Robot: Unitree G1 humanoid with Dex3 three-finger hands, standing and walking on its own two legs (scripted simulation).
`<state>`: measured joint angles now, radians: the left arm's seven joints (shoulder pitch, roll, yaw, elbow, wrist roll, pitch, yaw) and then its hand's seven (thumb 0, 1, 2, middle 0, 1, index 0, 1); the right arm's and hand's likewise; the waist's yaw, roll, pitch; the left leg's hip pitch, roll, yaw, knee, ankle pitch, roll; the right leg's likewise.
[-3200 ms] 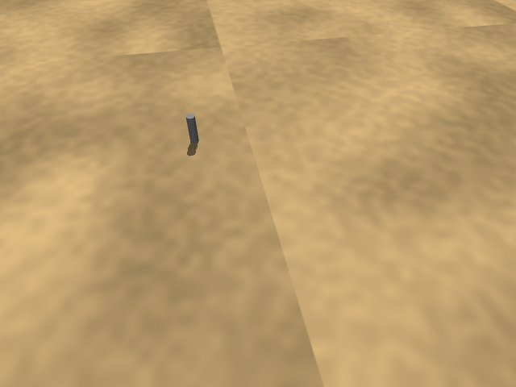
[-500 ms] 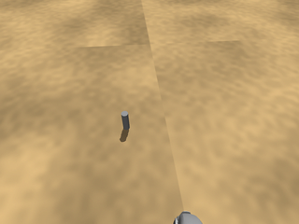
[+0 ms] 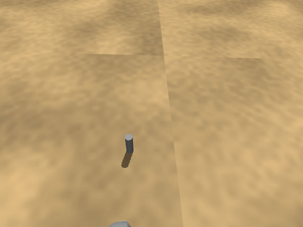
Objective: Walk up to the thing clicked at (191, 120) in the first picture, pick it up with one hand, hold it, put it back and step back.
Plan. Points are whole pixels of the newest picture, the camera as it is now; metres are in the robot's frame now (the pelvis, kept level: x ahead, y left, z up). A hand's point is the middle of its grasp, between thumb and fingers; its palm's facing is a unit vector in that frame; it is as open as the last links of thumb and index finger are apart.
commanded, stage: walk up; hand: left
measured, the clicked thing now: (129, 144) +0.74 +0.19 -0.67
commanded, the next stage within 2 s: none
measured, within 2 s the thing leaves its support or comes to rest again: neither
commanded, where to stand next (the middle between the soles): +0.40 -0.01 m, yaw +0 degrees
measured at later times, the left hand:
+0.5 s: hand (81, 185) +0.25 +0.24 -0.12, palm faces -0.04 -0.90 -0.43, open 7.3 cm
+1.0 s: hand (86, 161) +0.34 +0.26 -0.15, palm faces -0.04 -0.93 -0.36, open 7.4 cm
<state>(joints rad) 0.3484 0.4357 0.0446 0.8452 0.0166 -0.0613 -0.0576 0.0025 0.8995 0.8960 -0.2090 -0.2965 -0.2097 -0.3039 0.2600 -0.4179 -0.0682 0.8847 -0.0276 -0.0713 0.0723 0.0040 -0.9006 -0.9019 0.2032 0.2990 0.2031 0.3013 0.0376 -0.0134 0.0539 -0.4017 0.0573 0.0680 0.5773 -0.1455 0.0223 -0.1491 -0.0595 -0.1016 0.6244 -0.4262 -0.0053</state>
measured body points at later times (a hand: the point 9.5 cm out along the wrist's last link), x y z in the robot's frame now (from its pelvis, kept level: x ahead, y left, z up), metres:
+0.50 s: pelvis +0.17 -0.04 +0.00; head +0.17 -0.07 +0.45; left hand +0.25 +0.29 -0.09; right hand +0.19 -0.37 -0.13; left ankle +0.11 +0.10 -0.69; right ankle +0.23 -0.17 -0.72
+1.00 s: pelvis +0.30 -0.01 +0.01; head +0.32 +0.01 +0.45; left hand +0.35 +0.31 -0.12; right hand +0.39 -0.33 -0.09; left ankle +0.36 +0.10 -0.72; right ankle +0.32 -0.16 -0.68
